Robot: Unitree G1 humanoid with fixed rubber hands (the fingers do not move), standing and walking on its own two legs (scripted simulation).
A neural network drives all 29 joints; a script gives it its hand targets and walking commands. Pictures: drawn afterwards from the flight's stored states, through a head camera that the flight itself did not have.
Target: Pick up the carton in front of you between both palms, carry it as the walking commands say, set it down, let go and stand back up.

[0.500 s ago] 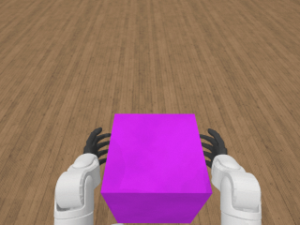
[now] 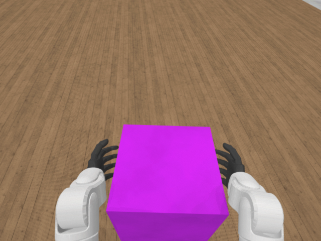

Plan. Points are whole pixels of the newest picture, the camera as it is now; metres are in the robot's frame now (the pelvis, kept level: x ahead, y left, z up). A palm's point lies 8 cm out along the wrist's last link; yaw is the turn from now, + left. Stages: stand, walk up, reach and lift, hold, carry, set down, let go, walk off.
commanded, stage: carry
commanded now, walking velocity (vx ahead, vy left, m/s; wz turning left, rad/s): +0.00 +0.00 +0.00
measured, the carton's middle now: (164, 188) +0.25 +0.00 +0.00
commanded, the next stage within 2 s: hold in 1.84 s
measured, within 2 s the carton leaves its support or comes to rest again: neither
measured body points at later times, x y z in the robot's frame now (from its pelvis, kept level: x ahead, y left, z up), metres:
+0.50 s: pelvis +0.10 -0.02 -0.01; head +0.06 -0.03 +0.44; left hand +0.34 +0.14 +0.08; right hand +0.35 -0.17 +0.08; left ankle +0.07 +0.08 -0.74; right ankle +0.08 -0.13 -0.74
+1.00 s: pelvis +0.07 -0.03 -0.01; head +0.04 -0.03 +0.44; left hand +0.33 +0.13 +0.05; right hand +0.34 -0.17 +0.05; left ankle +0.07 +0.08 -0.74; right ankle +0.08 -0.13 -0.74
